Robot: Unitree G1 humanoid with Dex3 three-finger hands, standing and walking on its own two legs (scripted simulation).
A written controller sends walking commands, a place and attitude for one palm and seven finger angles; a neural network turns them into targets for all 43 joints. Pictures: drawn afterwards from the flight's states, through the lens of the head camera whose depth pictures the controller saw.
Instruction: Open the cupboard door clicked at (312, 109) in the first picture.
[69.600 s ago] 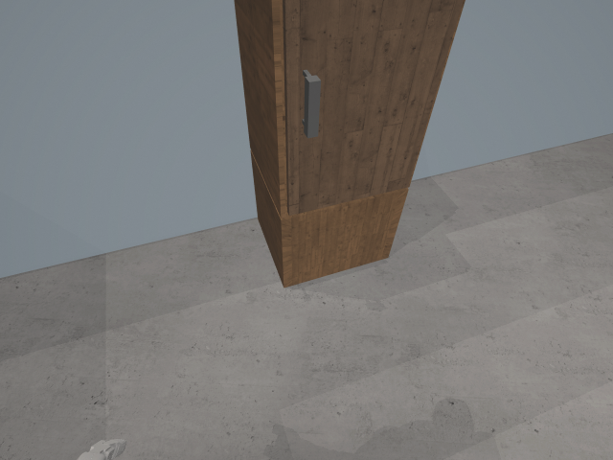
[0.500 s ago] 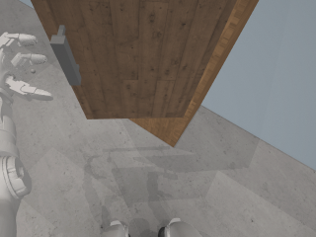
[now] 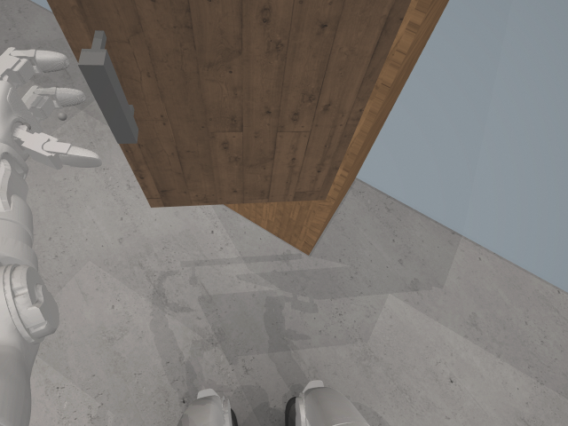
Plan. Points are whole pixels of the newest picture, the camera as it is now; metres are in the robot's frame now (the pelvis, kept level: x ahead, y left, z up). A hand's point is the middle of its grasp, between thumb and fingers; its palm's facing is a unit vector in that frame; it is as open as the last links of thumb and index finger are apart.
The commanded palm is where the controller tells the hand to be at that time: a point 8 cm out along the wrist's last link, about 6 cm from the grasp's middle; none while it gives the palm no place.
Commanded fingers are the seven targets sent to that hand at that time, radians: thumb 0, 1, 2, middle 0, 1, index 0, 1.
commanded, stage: slide the fingers in behind the handle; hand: left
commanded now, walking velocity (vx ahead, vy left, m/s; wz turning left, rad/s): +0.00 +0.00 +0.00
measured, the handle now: (114, 90) +0.56 +0.19 +0.09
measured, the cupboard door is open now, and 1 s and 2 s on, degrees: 37 37 38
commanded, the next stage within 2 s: close the thumb around the handle in 1.62 s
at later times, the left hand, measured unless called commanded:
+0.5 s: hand (89, 119) +0.50 +0.21 +0.09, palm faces +0.01 -1.00 -0.01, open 14.0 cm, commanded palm +0.48 +0.26 +0.09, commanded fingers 0.00 -0.50 0.30 -0.30 -1.20 -0.30 -1.20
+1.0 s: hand (124, 114) +0.51 +0.17 +0.09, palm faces +0.01 -1.00 +0.01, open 13.9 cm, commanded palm +0.49 +0.22 +0.09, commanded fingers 0.00 -0.50 0.30 -0.30 -1.20 -0.30 -1.20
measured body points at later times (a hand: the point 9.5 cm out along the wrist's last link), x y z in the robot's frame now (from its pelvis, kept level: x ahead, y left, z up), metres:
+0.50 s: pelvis +0.01 +0.00 +0.00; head +0.11 +0.02 +0.44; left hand +0.50 +0.26 +0.10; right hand +0.00 -0.27 -0.10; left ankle +0.00 +0.08 -0.69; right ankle +0.00 -0.12 -0.69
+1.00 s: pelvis +0.00 -0.01 +0.00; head +0.12 +0.01 +0.43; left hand +0.51 +0.22 +0.09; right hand +0.00 -0.28 -0.11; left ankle +0.00 +0.08 -0.69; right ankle +0.00 -0.12 -0.69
